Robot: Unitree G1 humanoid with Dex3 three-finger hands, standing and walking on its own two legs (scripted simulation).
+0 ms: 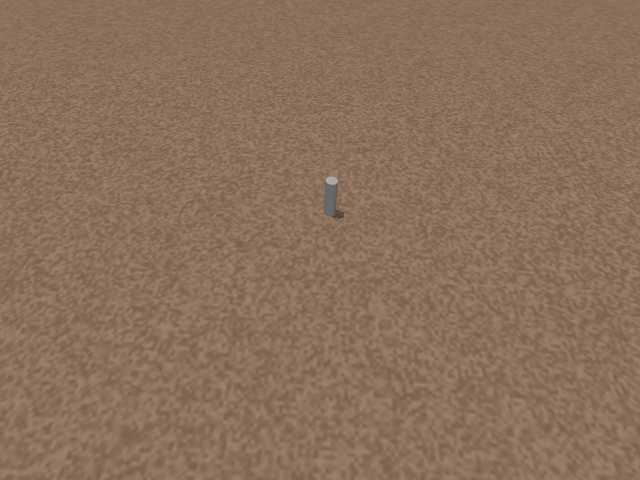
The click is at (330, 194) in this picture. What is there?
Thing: slim round
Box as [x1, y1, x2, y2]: [324, 177, 337, 215]
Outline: 328,177 326,179 324,213 327,215 334,214 337,179 335,177
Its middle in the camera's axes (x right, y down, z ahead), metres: +0.07 -0.18 +1.68
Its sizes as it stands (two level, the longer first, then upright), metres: 0.051 0.051 0.183
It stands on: the floor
